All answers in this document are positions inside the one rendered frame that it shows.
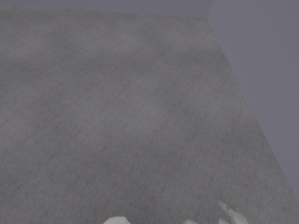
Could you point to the right robot hand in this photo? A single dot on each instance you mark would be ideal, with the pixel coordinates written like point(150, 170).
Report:
point(231, 211)

